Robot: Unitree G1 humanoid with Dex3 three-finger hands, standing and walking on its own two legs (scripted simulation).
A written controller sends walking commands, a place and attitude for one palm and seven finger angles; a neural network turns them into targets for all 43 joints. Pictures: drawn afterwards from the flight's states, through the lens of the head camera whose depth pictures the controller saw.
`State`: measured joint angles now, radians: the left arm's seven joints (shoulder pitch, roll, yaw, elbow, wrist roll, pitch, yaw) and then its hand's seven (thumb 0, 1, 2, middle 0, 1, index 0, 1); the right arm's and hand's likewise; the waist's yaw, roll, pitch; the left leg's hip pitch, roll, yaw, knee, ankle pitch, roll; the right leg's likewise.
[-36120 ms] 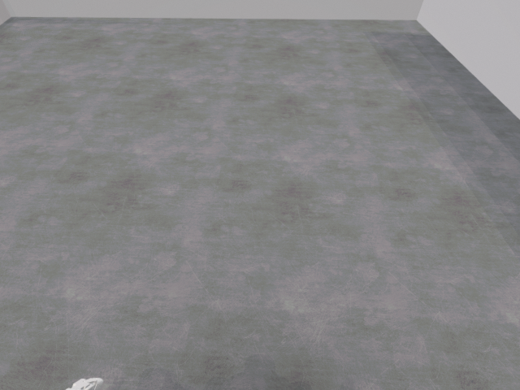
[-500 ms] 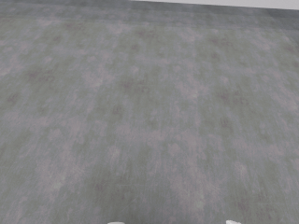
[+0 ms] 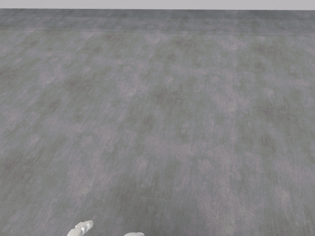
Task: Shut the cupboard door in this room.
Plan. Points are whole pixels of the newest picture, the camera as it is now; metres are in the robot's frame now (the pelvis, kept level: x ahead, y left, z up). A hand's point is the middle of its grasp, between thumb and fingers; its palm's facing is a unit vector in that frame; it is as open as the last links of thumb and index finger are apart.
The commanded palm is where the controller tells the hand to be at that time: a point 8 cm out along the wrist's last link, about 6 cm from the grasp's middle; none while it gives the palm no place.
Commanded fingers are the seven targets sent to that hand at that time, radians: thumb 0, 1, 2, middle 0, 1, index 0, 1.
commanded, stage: turn or walk to find it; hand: left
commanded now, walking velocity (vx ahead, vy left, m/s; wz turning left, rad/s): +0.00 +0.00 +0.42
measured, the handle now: out of the picture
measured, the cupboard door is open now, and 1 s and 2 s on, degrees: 91 91 91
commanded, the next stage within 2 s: none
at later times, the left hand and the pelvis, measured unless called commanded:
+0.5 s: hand out of the picture -0.05 +0.24 -0.18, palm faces +0.29 -0.93 -0.25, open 7.3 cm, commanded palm none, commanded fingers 0.00 0.90 0.90 -0.20 -0.30 -0.20 -0.30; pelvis -0.01 +0.03 +0.00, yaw +13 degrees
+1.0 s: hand out of the picture -0.01 +0.19 -0.14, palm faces +0.42 -0.87 -0.27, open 7.3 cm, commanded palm none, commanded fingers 0.00 0.90 0.90 -0.20 -0.30 -0.20 -0.30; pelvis -0.01 -0.02 +0.01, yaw +25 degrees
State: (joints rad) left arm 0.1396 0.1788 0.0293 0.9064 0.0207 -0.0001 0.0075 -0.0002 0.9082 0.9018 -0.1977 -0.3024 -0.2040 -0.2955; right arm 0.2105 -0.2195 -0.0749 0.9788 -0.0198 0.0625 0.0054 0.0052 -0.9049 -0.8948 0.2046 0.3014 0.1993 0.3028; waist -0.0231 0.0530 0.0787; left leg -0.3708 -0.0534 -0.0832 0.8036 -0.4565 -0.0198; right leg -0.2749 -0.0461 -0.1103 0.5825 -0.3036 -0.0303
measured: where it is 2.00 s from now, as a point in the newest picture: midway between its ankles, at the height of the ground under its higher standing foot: outside the picture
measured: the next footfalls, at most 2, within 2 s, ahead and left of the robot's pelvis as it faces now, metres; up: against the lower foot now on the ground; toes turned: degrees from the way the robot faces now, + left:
left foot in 0.40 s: +0.00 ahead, +0.14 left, +0.00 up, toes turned +16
right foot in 0.84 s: +0.07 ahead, -0.09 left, +0.00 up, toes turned +15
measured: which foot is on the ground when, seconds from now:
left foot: up 0.00-0.38, down 0.40-0.86, up 0.88-1.00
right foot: down 0.00-0.42, up 0.44-0.82, down 0.84-1.00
